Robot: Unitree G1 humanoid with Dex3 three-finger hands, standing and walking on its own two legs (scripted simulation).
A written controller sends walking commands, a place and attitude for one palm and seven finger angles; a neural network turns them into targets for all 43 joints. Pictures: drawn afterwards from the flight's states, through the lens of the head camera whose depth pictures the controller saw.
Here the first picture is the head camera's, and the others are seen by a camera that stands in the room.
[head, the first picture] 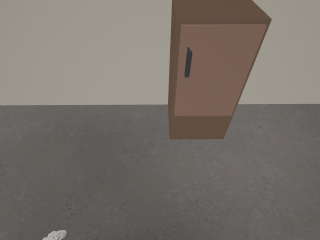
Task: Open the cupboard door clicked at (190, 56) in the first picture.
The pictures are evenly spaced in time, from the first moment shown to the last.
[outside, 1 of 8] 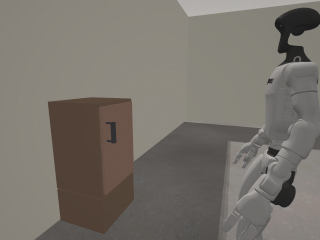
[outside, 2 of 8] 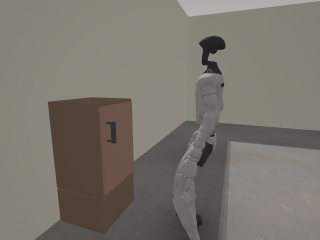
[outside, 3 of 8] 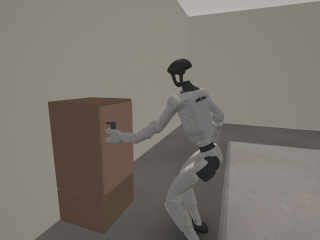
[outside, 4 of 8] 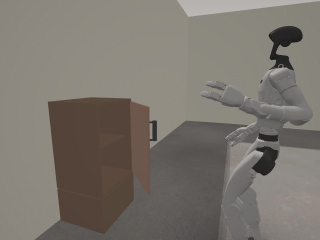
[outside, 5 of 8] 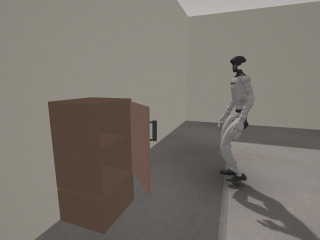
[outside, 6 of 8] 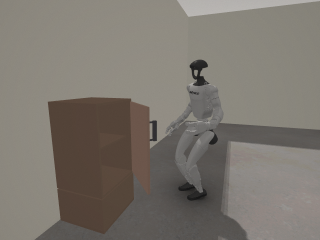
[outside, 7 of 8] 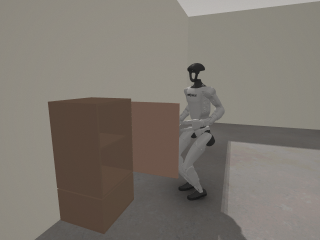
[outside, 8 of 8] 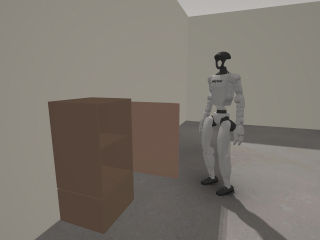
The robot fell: no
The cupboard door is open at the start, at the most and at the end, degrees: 0 92 91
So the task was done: yes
